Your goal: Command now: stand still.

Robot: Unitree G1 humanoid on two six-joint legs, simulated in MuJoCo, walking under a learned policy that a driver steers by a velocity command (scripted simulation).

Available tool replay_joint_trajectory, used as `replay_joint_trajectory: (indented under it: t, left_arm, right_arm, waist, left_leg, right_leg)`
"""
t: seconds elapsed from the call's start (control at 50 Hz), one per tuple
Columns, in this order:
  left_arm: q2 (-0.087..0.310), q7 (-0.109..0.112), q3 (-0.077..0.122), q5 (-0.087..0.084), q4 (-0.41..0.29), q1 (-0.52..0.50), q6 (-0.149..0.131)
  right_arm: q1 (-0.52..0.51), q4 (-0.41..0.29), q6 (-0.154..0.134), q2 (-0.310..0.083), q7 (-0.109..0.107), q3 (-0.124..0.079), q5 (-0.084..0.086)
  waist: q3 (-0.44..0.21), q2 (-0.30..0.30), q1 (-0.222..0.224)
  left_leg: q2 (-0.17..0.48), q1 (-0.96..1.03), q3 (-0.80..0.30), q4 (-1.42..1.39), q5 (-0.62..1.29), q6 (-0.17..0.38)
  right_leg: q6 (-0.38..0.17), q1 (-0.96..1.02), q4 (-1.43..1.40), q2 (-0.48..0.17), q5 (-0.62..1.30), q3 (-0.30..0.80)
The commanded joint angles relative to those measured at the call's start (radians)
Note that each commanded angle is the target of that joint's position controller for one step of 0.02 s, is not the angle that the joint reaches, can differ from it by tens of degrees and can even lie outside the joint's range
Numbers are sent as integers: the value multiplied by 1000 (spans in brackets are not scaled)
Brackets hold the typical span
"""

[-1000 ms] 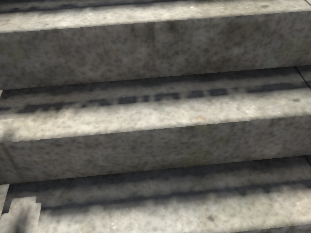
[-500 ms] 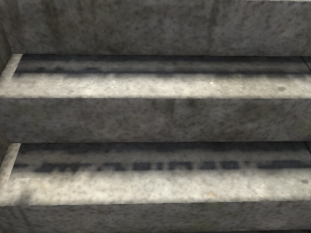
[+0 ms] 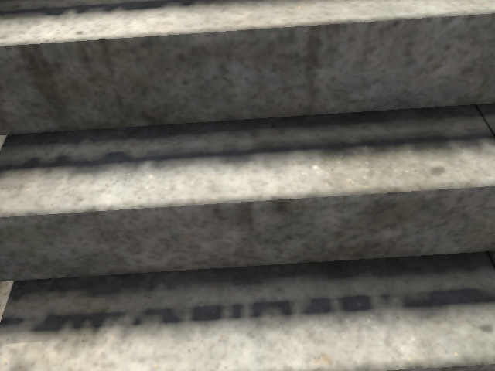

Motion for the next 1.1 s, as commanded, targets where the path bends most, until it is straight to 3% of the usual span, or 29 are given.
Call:
replay_joint_trajectory:
  t: [0.02,0.2,0.36,0.4,0.46,0.54,0.58,0.6,0.62,0.64,0.68,0.7,0.72,0.74,0.78,0.82,0.86,0.88,0.9,0.92,0.94,0.96,0.98,1.0,1.02,1.04,1.06,1.08,1.1]
  left_arm:
    - [119,-3,27,-10,-31,55,-18]
    - [105,-7,27,-3,-49,32,22]
    - [103,-8,25,-18,-30,16,5]
    - [142,-2,38,-22,-33,5,8]
    - [208,9,62,-30,-49,-21,12]
    - [215,5,67,-56,-94,-102,-11]
    - [141,-8,39,-56,-138,-204,-30]
    - [74,-13,23,-69,-136,-208,-44]
    - [43,-28,6,-64,-127,-204,-56]
    - [57,-37,11,-79,-87,-154,-68]
    - [-7,-51,-16,-97,-164,-245,-117]
    - [-23,-55,-31,-94,-222,-313,-140]
    - [-24,-59,-41,-88,-267,-374,-150]
    - [-19,-62,-56,-86,-354,-438,-162]
    - [-50,-69,-91,-90,-444,-436,-148]
    - [-43,-89,-129,-82,-545,-444,-135]
    - [-50,-101,-172,-61,-591,-548,-115]
    - [-61,-79,-172,-82,-603,-579,-111]
    - [34,-67,-117,-92,-568,-473,-109]
    - [113,-51,-69,-67,-494,-253,-85]
    - [194,-48,-23,-19,-444,-101,-76]
    - [333,-46,31,25,-363,133,-64]
    - [412,-30,67,32,-239,329,-26]
    - [352,-14,65,17,-210,265,-27]
    - [257,-19,34,-32,-184,93,-33]
    - [133,-34,4,-34,-139,-30,-49]
    - [43,-54,-9,-28,-86,-82,-69]
    - [-44,-75,-29,-15,-30,-109,-84]
    - [-61,-85,-31,-8,-7,-127,-91]
  right_arm:
    - [56,2,-13,-81,6,-5,8]
    - [96,53,-31,-76,8,8,4]
    - [116,55,-24,-79,-10,9,4]
    - [124,65,-21,-89,-18,2,7]
    - [83,29,-24,-89,-26,-2,10]
    - [179,33,-48,-26,-7,16,-10]
    - [258,29,-47,-86,-13,-1,-9]
    - [308,34,-44,-189,-18,-39,5]
    - [374,39,-49,-221,-21,-54,-16]
    - [406,42,-63,-221,-29,-58,-12]
    - [383,47,-68,-206,-27,-56,-5]
    - [416,48,-72,-159,-18,-48,-13]
    - [428,61,-67,-86,-4,-28,-29]
    - [421,65,-69,-14,7,-5,-48]
    - [393,72,-79,13,7,15,-32]
    - [196,10,-93,-31,-11,19,-31]
    - [199,-4,-102,-58,-14,24,18]
    - [324,47,-104,-121,-5,16,44]
    - [389,72,-121,-177,18,8,39]
    - [390,66,-127,-291,27,-25,29]
    - [343,57,-129,-341,29,-56,25]
    - [239,-7,-147,-329,36,-59,1]
    - [205,-29,-166,-130,71,-31,3]
    - [88,-52,-176,-39,104,-34,2]
    - [-84,-184,-173,65,120,-11,0]
    - [-237,-307,-157,113,116,20,-2]
    - [-183,-342,-147,109,98,33,-9]
    - [-67,-336,-144,109,98,48,-8]
    - [-4,-310,-139,120,93,61,6]
  waist:
    - [-13,-142,9]
    - [17,-69,4]
    - [63,-53,-15]
    - [62,-68,-9]
    - [111,-160,-7]
    - [79,-145,-56]
    - [92,-8,-110]
    - [98,182,-128]
    - [74,244,-163]
    - [53,207,-153]
    - [94,100,-119]
    - [134,-19,-123]
    - [151,-48,-134]
    - [154,-41,-127]
    - [184,9,-81]
    - [189,-14,24]
    - [120,-70,14]
    - [-12,20,15]
    - [-153,53,59]
    - [-267,197,155]
    - [-354,240,223]
    - [-431,-18,285]
    - [-493,-400,265]
    - [-401,-302,227]
    - [-158,-240,120]
    - [69,-180,37]
    - [117,-68,-44]
    - [109,-63,-118]
    - [115,-84,-149]
  left_leg:
    - [-6,-62,-3,-87,119,20]
    - [-1,-17,11,-149,183,38]
    - [0,9,7,-182,206,53]
    - [-38,-30,45,-136,9,75]
    - [-71,-192,66,-12,-183,122]
    - [-75,-158,66,70,-132,153]
    - [7,23,-139,-133,-258,222]
    - [114,158,-374,-308,-404,285]
    - [226,226,-615,-413,-465,365]
    - [274,266,-702,-426,-453,403]
    - [292,331,-602,-380,-271,373]
    - [280,383,-510,-363,-184,335]
    - [265,408,-444,-348,-45,303]
    - [243,434,-379,-356,45,278]
    - [252,375,-298,-386,75,232]
    - [177,16,-90,-534,67,191]
    - [62,-492,100,-768,184,236]
    - [80,-424,74,-759,641,269]
    - [88,-206,100,-558,1417,279]
    - [128,111,99,-352,1882,268]
    - [160,260,58,-158,2000,251]
    - [120,58,26,211,1817,216]
    - [-114,-318,-46,590,506,203]
    - [-206,-502,-317,1231,257,180]
    - [-192,-731,-329,1546,224,198]
    - [-172,-856,-267,1674,197,211]
    - [-147,-885,-247,1688,261,231]
    - [-135,-870,-246,1667,319,241]
    - [-127,-887,-252,1637,379,248]
  right_leg:
    - [8,225,-167,-167,735,219]
    - [-30,205,-169,-111,512,131]
    - [-27,115,-183,-106,306,91]
    - [-59,84,-194,-102,-8,101]
    - [-139,-8,-239,-185,-370,228]
    - [-178,-149,-179,-261,-390,301]
    - [-100,-385,59,-140,-251,125]
    - [-32,-536,334,-44,-144,-11]
    - [11,-640,650,-35,-102,27]
    - [50,-731,1060,-35,-134,80]
    - [29,-1025,1599,-71,-115,171]
    - [21,-1151,1652,-97,-100,176]
    - [10,-1246,1758,-111,-115,166]
    - [0,-1346,1848,-130,-161,179]
    - [-23,-1451,1944,-151,-229,233]
    - [-21,-1188,1595,-205,-65,179]
    - [-15,-458,1055,-180,138,-101]
    - [-31,-174,1011,-125,-11,-148]
    - [-57,-33,1003,-2,-181,-194]
    - [-84,-73,834,28,-278,-139]
    - [-112,-35,695,15,-301,55]
    - [-216,186,471,-189,-62,505]
    - [-339,407,-127,-365,-402,1094]
    - [-288,246,-291,-417,-751,1374]
    - [-185,39,-250,-417,-811,1220]
    - [-144,-156,-194,-391,-698,960]
    - [-56,-228,-120,-339,-576,721]
    - [-6,-279,-95,-279,-441,538]
    - [26,-291,-85,-248,-300,384]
